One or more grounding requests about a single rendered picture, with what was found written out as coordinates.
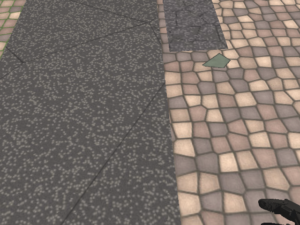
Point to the right robot hand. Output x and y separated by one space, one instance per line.
288 209

